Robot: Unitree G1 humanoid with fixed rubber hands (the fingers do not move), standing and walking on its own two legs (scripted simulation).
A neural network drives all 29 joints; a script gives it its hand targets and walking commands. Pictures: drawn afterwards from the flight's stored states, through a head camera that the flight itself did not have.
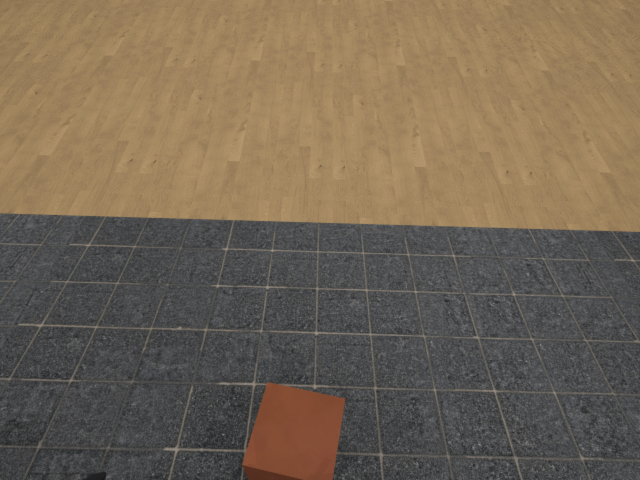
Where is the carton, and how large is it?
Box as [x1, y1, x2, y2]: [242, 382, 344, 479]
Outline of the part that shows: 267,382 242,463 248,479 332,479 344,398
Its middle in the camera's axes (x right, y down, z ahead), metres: -0.06 +0.56 +1.03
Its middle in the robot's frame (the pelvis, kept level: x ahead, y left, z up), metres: +0.37 +0.05 -0.66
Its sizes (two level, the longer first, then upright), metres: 0.210 0.200 0.250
